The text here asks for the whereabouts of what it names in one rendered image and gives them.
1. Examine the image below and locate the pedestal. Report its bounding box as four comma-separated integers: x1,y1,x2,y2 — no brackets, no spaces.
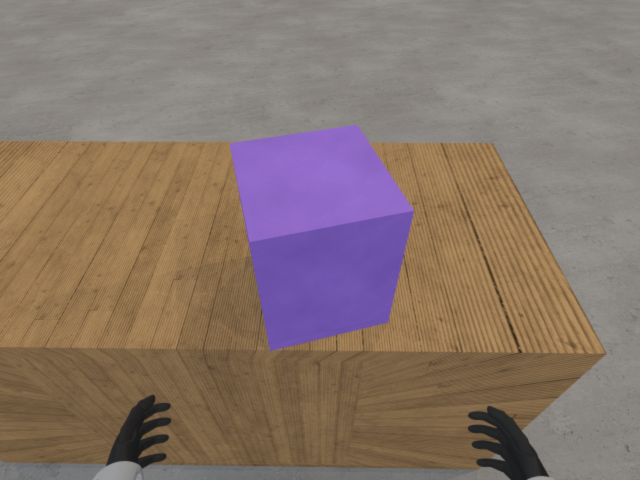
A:
0,141,607,469

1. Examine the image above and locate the robot left hand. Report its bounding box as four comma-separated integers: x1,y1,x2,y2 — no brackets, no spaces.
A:
106,395,171,469

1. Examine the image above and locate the carton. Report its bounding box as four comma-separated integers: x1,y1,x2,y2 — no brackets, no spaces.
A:
229,125,414,351

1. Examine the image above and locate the robot right hand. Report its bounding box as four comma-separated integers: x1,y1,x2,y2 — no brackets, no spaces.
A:
468,406,549,480

